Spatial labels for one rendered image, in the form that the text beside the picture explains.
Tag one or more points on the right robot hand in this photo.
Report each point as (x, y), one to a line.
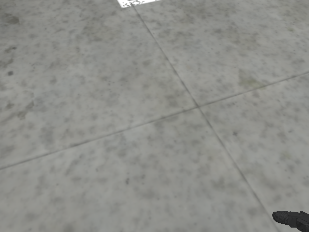
(298, 220)

